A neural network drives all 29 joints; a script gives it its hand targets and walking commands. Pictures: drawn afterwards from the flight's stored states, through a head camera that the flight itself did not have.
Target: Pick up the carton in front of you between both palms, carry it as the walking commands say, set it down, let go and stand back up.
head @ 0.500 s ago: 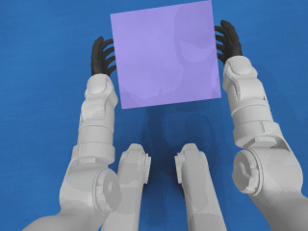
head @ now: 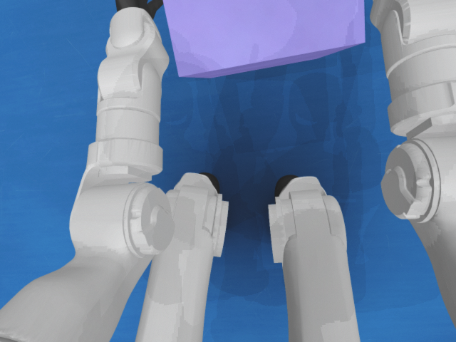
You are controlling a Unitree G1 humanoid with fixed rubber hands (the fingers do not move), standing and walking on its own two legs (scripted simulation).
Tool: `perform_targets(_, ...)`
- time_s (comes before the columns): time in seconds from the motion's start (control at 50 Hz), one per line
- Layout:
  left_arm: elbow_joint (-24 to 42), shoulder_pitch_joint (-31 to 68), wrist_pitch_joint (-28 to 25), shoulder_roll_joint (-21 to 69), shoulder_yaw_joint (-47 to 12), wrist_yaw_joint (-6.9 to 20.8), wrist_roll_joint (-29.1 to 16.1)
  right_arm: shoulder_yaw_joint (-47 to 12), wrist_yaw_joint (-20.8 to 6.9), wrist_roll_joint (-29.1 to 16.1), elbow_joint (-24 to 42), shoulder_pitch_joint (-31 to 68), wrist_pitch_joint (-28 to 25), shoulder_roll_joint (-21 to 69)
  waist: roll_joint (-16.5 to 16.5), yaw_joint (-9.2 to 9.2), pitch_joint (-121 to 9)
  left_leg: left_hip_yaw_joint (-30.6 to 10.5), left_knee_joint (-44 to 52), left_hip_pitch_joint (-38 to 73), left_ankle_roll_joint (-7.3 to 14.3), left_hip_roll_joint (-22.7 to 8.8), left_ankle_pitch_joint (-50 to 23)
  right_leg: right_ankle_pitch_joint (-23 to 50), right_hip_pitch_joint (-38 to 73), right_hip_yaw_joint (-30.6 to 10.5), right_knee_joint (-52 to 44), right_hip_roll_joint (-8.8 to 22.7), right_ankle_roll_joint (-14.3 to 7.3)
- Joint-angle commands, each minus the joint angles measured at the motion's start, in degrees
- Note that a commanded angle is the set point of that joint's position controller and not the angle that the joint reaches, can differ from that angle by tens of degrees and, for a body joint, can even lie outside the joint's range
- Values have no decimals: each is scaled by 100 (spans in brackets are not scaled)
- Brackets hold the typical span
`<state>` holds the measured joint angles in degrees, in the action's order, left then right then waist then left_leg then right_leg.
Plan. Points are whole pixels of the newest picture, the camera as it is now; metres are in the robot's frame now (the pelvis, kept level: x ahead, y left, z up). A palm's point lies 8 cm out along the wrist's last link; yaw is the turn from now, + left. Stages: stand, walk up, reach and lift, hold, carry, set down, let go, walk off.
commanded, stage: set down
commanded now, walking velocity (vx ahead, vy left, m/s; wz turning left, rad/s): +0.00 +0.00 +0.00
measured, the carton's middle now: out of the picture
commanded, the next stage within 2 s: none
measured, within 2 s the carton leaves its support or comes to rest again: rests again in 0.40 s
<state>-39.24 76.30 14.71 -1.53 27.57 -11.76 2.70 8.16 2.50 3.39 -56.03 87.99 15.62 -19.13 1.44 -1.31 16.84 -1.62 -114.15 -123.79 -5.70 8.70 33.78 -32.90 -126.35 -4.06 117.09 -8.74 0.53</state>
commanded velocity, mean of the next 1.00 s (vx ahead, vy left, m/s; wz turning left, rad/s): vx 0.00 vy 0.00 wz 0.00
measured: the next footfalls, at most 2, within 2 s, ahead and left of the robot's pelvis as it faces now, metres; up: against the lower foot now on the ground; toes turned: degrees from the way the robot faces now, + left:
none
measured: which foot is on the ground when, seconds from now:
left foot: down 0.00-1.00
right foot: down 0.00-1.00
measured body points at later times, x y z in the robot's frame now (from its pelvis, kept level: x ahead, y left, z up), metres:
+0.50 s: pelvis +0.00 +0.00 -0.04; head +0.37 -0.04 +0.20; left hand +0.54 +0.12 -0.22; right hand +0.57 -0.18 -0.22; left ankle +0.11 +0.12 -0.39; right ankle +0.09 -0.10 -0.39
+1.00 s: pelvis -0.01 +0.00 -0.05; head +0.36 -0.04 +0.18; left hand +0.55 +0.13 -0.22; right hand +0.58 -0.18 -0.23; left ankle +0.11 +0.12 -0.39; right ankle +0.09 -0.10 -0.39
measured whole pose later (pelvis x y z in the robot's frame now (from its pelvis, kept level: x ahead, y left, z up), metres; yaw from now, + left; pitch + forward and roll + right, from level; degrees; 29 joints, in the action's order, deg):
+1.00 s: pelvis -0.01 +0.00 -0.05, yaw +1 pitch +31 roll +4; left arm -54.6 85.6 12.4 -6.7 30.9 -3.5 6.1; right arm 11.1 -4.7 5.7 -66.8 94.4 13.2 -23.2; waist 3.0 -0.6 28.0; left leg 0.1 -126.6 -123.2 -4.7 7.9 35.3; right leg -36.0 -124.8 -0.4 129.8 -3.8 -2.5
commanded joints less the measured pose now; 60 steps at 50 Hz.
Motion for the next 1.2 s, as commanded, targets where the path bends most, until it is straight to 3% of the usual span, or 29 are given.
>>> perform_targets(0.0, 634, 4689, -234, 4058, -2930, 1361, -909, -2052, -1160, -970, 809, 3307, -277, 5141, -1064, -212, -8590, 840, 91, 2746, 240, 62, -2241, 3707, 5906, 140, -473, 238, 77)
perform_targets(0.08, 480, 4614, -258, 4287, -2935, 1411, -911, -1993, -1239, -1130, 761, 3213, -381, 5184, -623, -173, -8025, 822, -118, 2768, 268, 61, -2603, 3816, 5252, 92, -295, 199, 7)
perform_targets(0.16, 505, 4627, -350, 4461, -3129, 1397, -1068, -1877, -1278, -1170, 527, 2894, -473, 5271, -399, 47, -8032, 702, -300, 3331, 278, 65, -3170, 3900, 4599, 193, -117, 178, -29)
perform_targets(0.22, 229, 4484, -372, 4529, -3097, 1392, -1025, -1674, -1351, -1061, 138, 2585, -508, 5195, -170, 192, -7451, 565, -389, 3758, 297, 55, -3336, 3292, 3529, 325, -109, 190, -77)
perform_targets(0.3, -76, 4320, -354, 4526, -2797, 1398, -797, -1384, -1504, -880, -96, 2611, -535, 4971, 49, 251, -6569, 450, -427, 3838, 313, 63, -2995, 2339, 2405, 395, -132, 236, -167)
perform_targets(0.36, -196, 4369, -347, 4418, -2613, 1390, -698, -1316, -1575, -825, 11, 2952, -541, 4776, -11, 254, -6196, 464, -414, 3524, 339, 74, -2512, 1962, 2308, 389, -120, 260, -207)
perform_targets(0.44, -262, 4563, -398, 4272, -2434, 1379, -776, -1403, -1561, -926, 238, 3560, -581, 4576, -323, 204, -5901, 503, -445, 3000, 398, 65, -2068, 1820, 2674, 327, -63, 308, -233)
perform_targets(0.48, -477, 4613, -402, 4060, -2296, 1407, -764, -1350, -1541, -826, -28, 3454, -536, 4477, -445, 212, -5585, 553, -496, 2626, 410, 50, -1780, 1726, 2885, 266, -44, 339, -247)
perform_targets(0.58, -905, 4349, -348, 3866, -1929, 1554, -486, -1084, -1624, -617, -485, 3059, -459, 4445, -306, 44, -4805, 634, -528, 2095, 426, 8, -1390, 1496, 2815, 127, -42, 340, -259)
perform_targets(0.86, -1529, 3505, -186, 3325, -1192, 1786, 0, -632, -1737, -162, -931, 2458, -271, 3900, -289, 106, -3258, 538, -531, 1409, 503, -38, -671, 880, 2280, 42, -89, 381, -326)
perform_targets(1.04, -1836, 2964, -142, 2941, -780, 1779, 225, -401, -1800, 122, -1159, 2000, -175, 3440, -248, 77, -2720, 518, -534, 1483, 523, -52, -668, 768, 2134, -8, -33, 433, -326)
perform_targets(1.12, -1861, 2727, -224, 2483, -650, 1651, 206, -359, -1717, 157, -1214, 1884, -257, 2885, -308, 49, -2813, 529, -591, 1737, 484, -71, -869, 980, 2382, -9, 38, 477, -308)
perform_targets(1.14, -1845, 2582, -268, 2088, -546, 1554, 220, -290, -1632, 172, -1218, 1786, -303, 2474, -328, 32, -2889, 549, -604, 1820, 457, -98, -948, 1072, 2484, -13, 51, 504, -278)
perform_targets(1.18, -1763, 2024, -475, 580, -214, 1147, 332, -62, -1211, 260, -1101, 1515, -494, 813, -358, 29, -3187, 599, -624, 2095, 360, -178, -1179, 1348, 2834, 3, 84, 580, -161)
